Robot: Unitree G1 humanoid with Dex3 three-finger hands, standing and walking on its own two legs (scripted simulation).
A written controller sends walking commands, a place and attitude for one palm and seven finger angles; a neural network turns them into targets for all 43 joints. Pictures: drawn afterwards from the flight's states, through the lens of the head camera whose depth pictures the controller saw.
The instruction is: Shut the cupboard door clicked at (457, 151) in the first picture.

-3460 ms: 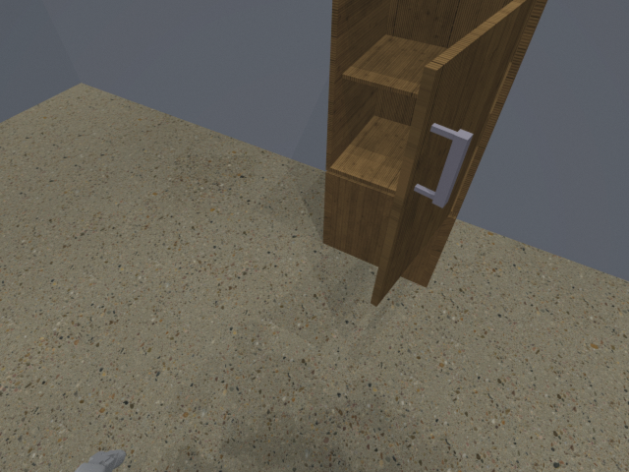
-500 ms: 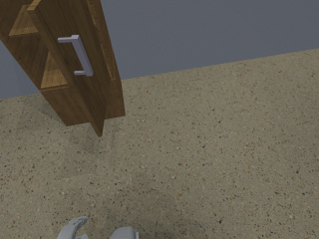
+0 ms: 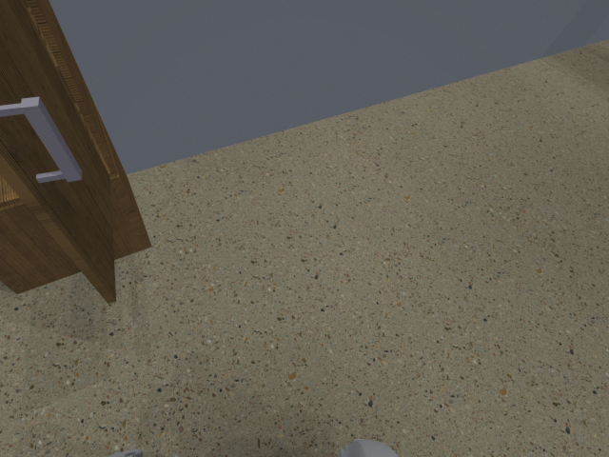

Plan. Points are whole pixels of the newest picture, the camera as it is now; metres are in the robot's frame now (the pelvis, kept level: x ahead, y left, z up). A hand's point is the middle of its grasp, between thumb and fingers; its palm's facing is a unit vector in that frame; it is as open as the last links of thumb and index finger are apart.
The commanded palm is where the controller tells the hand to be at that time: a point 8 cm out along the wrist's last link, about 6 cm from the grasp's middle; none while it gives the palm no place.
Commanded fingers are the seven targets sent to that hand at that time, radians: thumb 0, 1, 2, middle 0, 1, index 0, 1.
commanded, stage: walk around to get in front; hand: left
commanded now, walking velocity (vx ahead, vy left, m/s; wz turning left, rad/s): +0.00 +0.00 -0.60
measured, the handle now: (39, 145) +0.49 +0.43 +0.07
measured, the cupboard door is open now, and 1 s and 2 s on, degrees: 81 81 81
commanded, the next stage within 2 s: none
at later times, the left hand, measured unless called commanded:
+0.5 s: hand (202, 454) +0.14 +0.15 -0.17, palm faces -0.25 -0.94 -0.23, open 7.4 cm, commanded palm none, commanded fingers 0.00 0.90 0.90 -0.20 -0.30 -0.20 -0.30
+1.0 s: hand (263, 396) +0.22 +0.07 -0.16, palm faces -0.60 -0.77 -0.19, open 7.4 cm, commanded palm none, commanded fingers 0.00 0.90 0.90 -0.20 -0.30 -0.20 -0.30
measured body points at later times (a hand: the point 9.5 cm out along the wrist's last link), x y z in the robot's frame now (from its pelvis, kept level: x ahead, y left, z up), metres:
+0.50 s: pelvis +0.00 -0.02 -0.01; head +0.04 -0.03 +0.44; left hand +0.15 +0.20 -0.15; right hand +0.03 -0.30 -0.14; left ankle +0.05 +0.10 -0.71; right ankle -0.01 -0.13 -0.74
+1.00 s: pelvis +0.02 -0.03 +0.00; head +0.05 -0.05 +0.45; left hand +0.25 +0.11 -0.14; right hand -0.15 -0.22 -0.14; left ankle +0.06 +0.10 -0.74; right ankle -0.05 -0.14 -0.71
